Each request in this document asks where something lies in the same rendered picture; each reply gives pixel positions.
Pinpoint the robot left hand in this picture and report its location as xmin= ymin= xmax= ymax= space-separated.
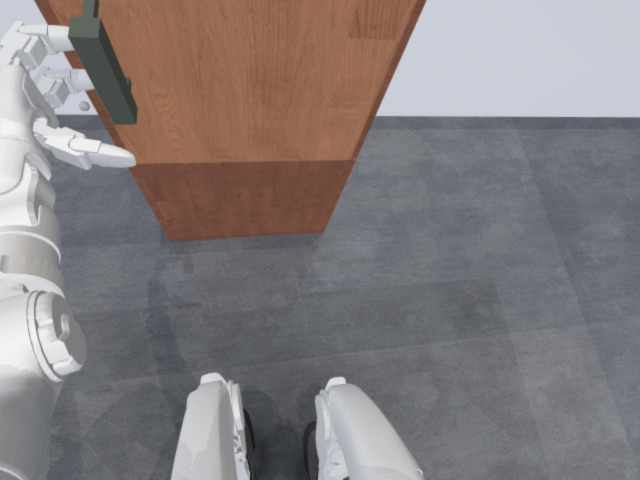
xmin=0 ymin=21 xmax=136 ymax=170

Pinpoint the handle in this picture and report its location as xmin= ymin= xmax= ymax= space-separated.
xmin=68 ymin=0 xmax=137 ymax=125

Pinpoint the robot left shin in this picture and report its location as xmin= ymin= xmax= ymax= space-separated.
xmin=186 ymin=373 xmax=250 ymax=480

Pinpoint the right robot thigh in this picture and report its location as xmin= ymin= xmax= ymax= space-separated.
xmin=315 ymin=383 xmax=425 ymax=480

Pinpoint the left robot forearm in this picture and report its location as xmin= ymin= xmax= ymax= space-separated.
xmin=0 ymin=138 xmax=65 ymax=300

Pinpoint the cupboard door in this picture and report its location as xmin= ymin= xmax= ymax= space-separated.
xmin=48 ymin=0 xmax=417 ymax=164

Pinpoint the left robot upper arm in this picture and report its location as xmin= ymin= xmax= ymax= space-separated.
xmin=0 ymin=290 xmax=86 ymax=480

